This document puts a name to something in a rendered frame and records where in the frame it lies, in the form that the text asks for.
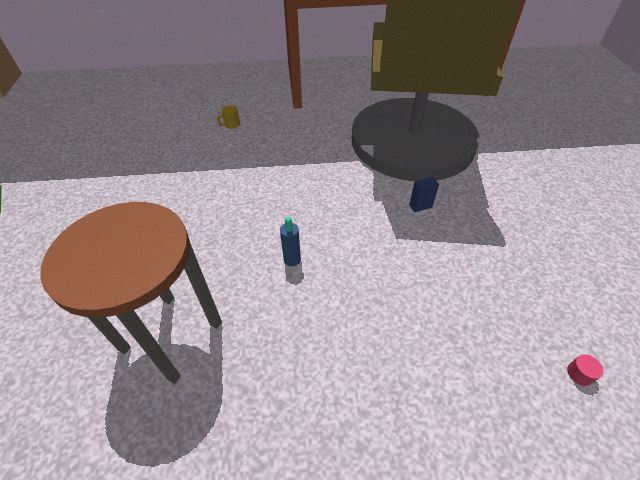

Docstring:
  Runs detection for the office chair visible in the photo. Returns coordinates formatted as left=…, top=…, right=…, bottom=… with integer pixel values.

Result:
left=352, top=0, right=521, bottom=181

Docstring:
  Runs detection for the stool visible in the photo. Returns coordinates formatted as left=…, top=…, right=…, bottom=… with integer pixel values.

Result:
left=40, top=202, right=222, bottom=384

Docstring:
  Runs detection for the desk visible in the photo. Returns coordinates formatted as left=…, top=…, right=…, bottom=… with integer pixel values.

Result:
left=284, top=0, right=526, bottom=109

